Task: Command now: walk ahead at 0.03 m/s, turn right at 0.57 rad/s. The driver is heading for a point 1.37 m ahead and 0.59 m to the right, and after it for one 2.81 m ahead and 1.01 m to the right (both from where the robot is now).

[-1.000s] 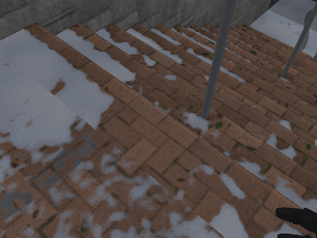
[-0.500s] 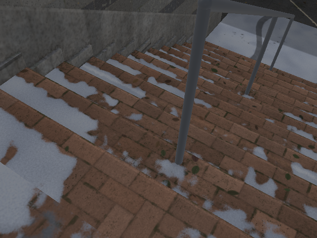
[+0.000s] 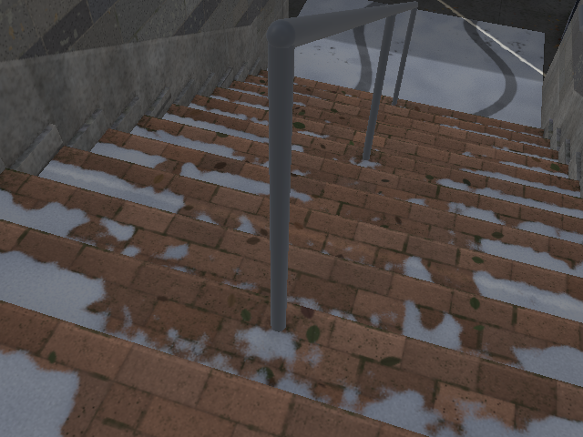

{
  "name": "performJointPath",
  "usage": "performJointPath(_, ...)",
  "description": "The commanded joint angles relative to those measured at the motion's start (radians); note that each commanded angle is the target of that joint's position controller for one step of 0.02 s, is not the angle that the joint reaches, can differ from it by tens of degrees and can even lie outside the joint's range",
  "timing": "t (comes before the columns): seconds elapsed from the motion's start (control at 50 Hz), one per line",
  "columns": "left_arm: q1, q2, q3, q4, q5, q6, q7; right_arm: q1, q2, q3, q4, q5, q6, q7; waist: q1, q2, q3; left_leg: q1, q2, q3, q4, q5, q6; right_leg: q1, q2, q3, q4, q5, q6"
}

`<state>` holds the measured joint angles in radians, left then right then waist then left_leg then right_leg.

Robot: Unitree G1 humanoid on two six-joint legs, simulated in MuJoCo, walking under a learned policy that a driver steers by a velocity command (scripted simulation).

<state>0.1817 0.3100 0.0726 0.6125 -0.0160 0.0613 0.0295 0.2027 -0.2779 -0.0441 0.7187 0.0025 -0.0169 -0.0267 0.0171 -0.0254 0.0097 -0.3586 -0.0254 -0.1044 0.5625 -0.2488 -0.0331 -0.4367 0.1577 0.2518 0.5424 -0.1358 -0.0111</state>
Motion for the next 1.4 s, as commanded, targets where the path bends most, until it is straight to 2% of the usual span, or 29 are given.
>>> performJointPath(0.02,0.049,0.063,0.021,-0.096,-0.011,-0.008,0.000,0.042,-0.263,-0.078,-0.050,-0.043,-0.007,0.000,0.034,0.285,-0.084,0.210,0.364,-0.348,-0.251,0.275,0.212,-0.155,0.031,-0.042,0.211,-0.446,-0.017)
performJointPath(0.04,0.048,0.144,0.046,-0.088,0.012,-0.024,-0.004,0.014,-0.222,-0.072,-0.073,-0.067,-0.009,0.003,0.007,0.285,-0.090,0.145,0.450,-0.438,-0.268,0.334,0.295,-0.188,-0.016,-0.066,0.472,-0.484,0.027)
performJointPath(0.06,0.059,0.180,0.063,-0.062,0.002,-0.022,-0.006,-0.041,-0.169,-0.057,-0.097,-0.055,-0.010,-0.001,0.021,0.192,-0.080,0.125,0.399,-0.336,-0.247,0.315,0.270,-0.178,-0.046,-0.070,0.582,-0.416,0.040)
performJointPath(0.12,0.103,0.114,0.051,-0.019,-0.001,0.016,0.007,-0.091,-0.104,-0.032,-0.110,-0.012,-0.001,-0.013,0.021,0.148,-0.038,0.132,0.271,-0.120,-0.221,0.302,0.205,-0.200,-0.062,-0.111,0.757,-0.280,0.088)
performJointPath(0.24,-0.027,0.065,0.024,-0.091,-0.012,0.010,-0.004,0.012,-0.145,-0.049,-0.086,-0.023,0.026,-0.026,-0.070,0.214,-0.058,0.326,0.297,-0.039,-0.207,0.364,0.254,-0.220,-0.140,-0.196,0.514,-0.263,0.131)
performJointPath(0.3,-0.040,0.044,0.010,-0.112,-0.006,0.009,-0.022,-0.013,-0.184,-0.066,-0.090,-0.011,0.033,-0.018,-0.073,0.219,-0.072,0.287,0.328,-0.003,-0.207,0.392,0.256,-0.101,-0.174,-0.250,0.375,-0.304,0.111)
performJointPath(0.42,0.058,0.058,0.027,-0.085,-0.011,0.018,-0.044,-0.057,-0.198,-0.076,-0.072,0.024,0.030,-0.001,-0.015,0.210,-0.104,0.206,0.338,0.073,-0.131,0.301,0.210,0.155,-0.145,-0.346,0.006,-0.144,0.011)
performJointPath(0.44,0.107,0.066,0.036,-0.062,-0.011,0.018,-0.042,-0.038,-0.177,-0.072,-0.058,0.030,0.030,0.001,0.001,0.173,-0.111,0.124,0.312,0.109,-0.083,0.123,0.163,0.272,-0.116,-0.351,-0.077,-0.106,-0.025)
performJointPath(0.46,0.184,0.118,0.057,-0.039,-0.015,0.011,-0.033,-0.018,-0.119,-0.059,-0.047,0.015,0.028,0.009,0.016,0.039,-0.102,-0.073,0.245,0.192,0.079,-0.132,0.088,0.439,-0.186,-0.201,-0.135,-0.122,-0.080)
performJointPath(0.48,0.242,0.232,0.078,-0.054,-0.022,-0.001,-0.019,-0.043,-0.028,-0.027,-0.095,-0.039,0.022,0.021,0.003,-0.281,-0.095,-0.373,0.103,0.264,0.453,-0.468,-0.001,0.550,-0.460,0.202,-0.153,-0.066,-0.203)
performJointPath(0.5,0.258,0.244,0.075,-0.070,0.017,-0.041,-0.037,-0.157,-0.101,-0.051,-0.143,-0.006,-0.002,0.018,0.090,-0.234,-0.092,-0.508,0.039,0.071,0.552,-0.408,0.012,0.439,-0.548,0.454,-0.319,-0.410,-0.357)
performJointPath(0.52,0.212,0.186,0.055,-0.064,0.026,-0.067,-0.044,-0.218,-0.160,-0.070,-0.151,0.030,-0.015,0.019,0.072,-0.171,0.007,-0.548,0.078,0.033,0.579,-0.295,0.039,0.406,-0.508,0.406,-0.377,-0.590,-0.320)
performJointPath(0.56,0.133,0.122,0.027,-0.066,0.008,-0.084,-0.030,-0.157,-0.174,-0.083,-0.102,0.009,-0.031,0.019,0.014,-0.138,0.047,-0.518,0.107,0.024,0.530,-0.111,0.043,0.367,-0.428,0.272,-0.370,-0.517,-0.240)
performJointPath(0.6,0.109,0.110,0.016,-0.072,0.024,-0.086,-0.016,-0.129,-0.152,-0.079,-0.081,-0.011,-0.050,0.028,-0.006,-0.131,0.037,-0.442,0.092,0.045,0.477,0.031,0.016,0.329,-0.361,0.180,-0.380,-0.388,-0.217)
performJointPath(0.72,0.223,0.137,0.027,-0.010,-0.001,-0.100,0.000,-0.205,-0.089,-0.051,-0.075,0.002,-0.073,0.040,0.035,-0.113,0.030,-0.319,0.041,0.048,0.153,0.226,-0.024,0.316,-0.314,0.084,-0.348,-0.168,-0.198)
performJointPath(0.8,0.258,0.161,0.037,0.016,-0.016,-0.094,0.001,-0.267,-0.102,-0.046,-0.098,0.018,-0.089,0.053,0.055,-0.113,0.062,-0.215,0.024,0.038,0.011,0.191,-0.024,0.259,-0.326,0.135,-0.314,-0.197,-0.203)
performJointPath(0.88,0.251,0.152,0.036,0.033,-0.008,-0.087,-0.004,-0.189,-0.141,-0.057,-0.081,0.014,-0.105,0.066,0.025,-0.153,0.040,-0.056,0.024,0.057,-0.051,0.137,0.013,0.267,-0.340,0.177,-0.239,-0.127,-0.182)
performJointPath(0.92,0.248,0.104,0.021,0.032,-0.007,-0.082,-0.003,-0.057,-0.157,-0.071,-0.049,0.003,-0.110,0.057,-0.042,-0.140,-0.022,0.141,0.019,0.080,-0.104,0.102,0.059,0.243,-0.278,0.149,-0.104,0.000,-0.142)
performJointPath(0.94,0.240,0.041,0.000,0.020,0.006,-0.083,-0.006,0.093,-0.196,-0.079,-0.029,-0.016,-0.113,0.055,-0.106,-0.029,-0.151,0.360,0.163,-0.074,-0.105,0.088,0.127,0.153,-0.214,0.061,0.181,-0.023,-0.100)
performJointPath(0.96,0.354,-0.021,-0.016,0.006,-0.021,-0.093,-0.002,0.225,-0.295,-0.104,0.026,-0.025,-0.101,0.060,-0.072,0.321,-0.281,0.635,0.371,-0.524,-0.215,-0.163,0.286,-0.160,-0.063,-0.079,0.547,-0.350,-0.025)
performJointPath(0.98,0.356,0.067,0.000,0.023,-0.032,-0.104,0.000,0.219,-0.216,-0.084,0.028,0.005,-0.101,0.072,-0.081,0.289,-0.199,0.604,0.414,-0.690,-0.309,-0.338,0.309,-0.318,-0.090,-0.037,0.712,-0.448,-0.013)
performJointPath(1.0,0.257,0.116,0.014,0.021,-0.033,-0.105,-0.003,0.177,-0.156,-0.066,0.028,0.012,-0.096,0.069,-0.090,0.191,-0.069,0.504,0.386,-0.557,-0.303,-0.319,0.280,-0.376,-0.134,-0.038,0.761,-0.372,-0.019)
performJointPath(1.02,0.198,0.110,0.010,0.015,-0.024,-0.105,-0.002,0.135,-0.133,-0.056,0.019,0.005,-0.090,0.064,-0.077,0.116,-0.019,0.414,0.342,-0.433,-0.303,-0.224,0.256,-0.355,-0.170,-0.074,0.747,-0.297,-0.020)
performJointPath(1.04,0.163,0.101,0.010,0.008,-0.006,-0.109,-0.003,0.103,-0.116,-0.049,0.021,-0.005,-0.084,0.059,-0.060,0.104,0.023,0.341,0.302,-0.356,-0.319,-0.116,0.249,-0.344,-0.197,-0.090,0.692,-0.234,-0.016)
performJointPath(1.08,0.171,0.078,0.009,0.017,-0.007,-0.112,-0.012,0.081,-0.080,-0.035,0.024,-0.010,-0.086,0.048,-0.026,0.169,0.015,0.278,0.247,-0.249,-0.350,0.004,0.241,-0.273,-0.241,-0.127,0.606,-0.161,-0.007)
performJointPath(1.2,0.002,0.011,-0.023,-0.032,0.012,-0.131,-0.025,0.145,-0.135,-0.042,0.071,0.004,-0.080,0.029,-0.064,0.116,0.051,0.224,0.219,-0.077,-0.392,0.228,0.253,-0.262,-0.258,-0.198,0.246,0.054,0.010)
performJointPath(1.28,-0.115,-0.004,-0.029,-0.064,0.000,-0.151,-0.051,0.197,-0.163,-0.037,0.116,0.008,-0.068,0.027,-0.091,0.115,0.031,0.159,0.206,-0.008,-0.377,0.324,0.241,-0.070,-0.204,-0.248,0.104,0.227,0.005)
performJointPath(1.36,-0.053,0.053,-0.001,-0.064,-0.003,-0.137,-0.053,0.209,-0.180,-0.037,0.138,0.025,-0.041,0.021,-0.028,0.115,0.030,0.260,0.243,-0.005,-0.257,0.507,0.205,0.028,-0.169,-0.261,0.052,0.071,-0.039)
performJointPath(1.4,0.299,0.133,0.045,0.042,0.009,-0.144,-0.064,0.084,-0.180,-0.035,0.094,0.026,-0.038,0.012,0.154,0.100,-0.141,0.207,0.197,0.053,0.108,0.680,0.156,0.358,-0.178,-0.230,0.045,0.162,-0.108)
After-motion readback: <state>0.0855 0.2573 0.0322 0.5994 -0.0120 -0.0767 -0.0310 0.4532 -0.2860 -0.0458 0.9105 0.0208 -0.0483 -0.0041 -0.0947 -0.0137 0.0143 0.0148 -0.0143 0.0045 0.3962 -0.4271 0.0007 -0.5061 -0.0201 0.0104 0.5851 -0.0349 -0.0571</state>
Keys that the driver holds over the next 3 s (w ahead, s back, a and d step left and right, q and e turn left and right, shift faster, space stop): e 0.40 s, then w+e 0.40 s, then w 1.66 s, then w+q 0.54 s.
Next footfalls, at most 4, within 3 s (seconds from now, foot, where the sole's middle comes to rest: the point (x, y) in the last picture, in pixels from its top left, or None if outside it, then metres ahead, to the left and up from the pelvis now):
0.46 right None -0.03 -0.11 -0.76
0.94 left None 0.28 0.00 -0.76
1.40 right None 0.36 -0.35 -0.76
1.98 left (400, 370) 0.71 -0.27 -0.93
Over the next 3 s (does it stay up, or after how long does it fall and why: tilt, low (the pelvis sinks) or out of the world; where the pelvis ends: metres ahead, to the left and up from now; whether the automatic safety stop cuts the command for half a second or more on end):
stays up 0.94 -0.67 -0.35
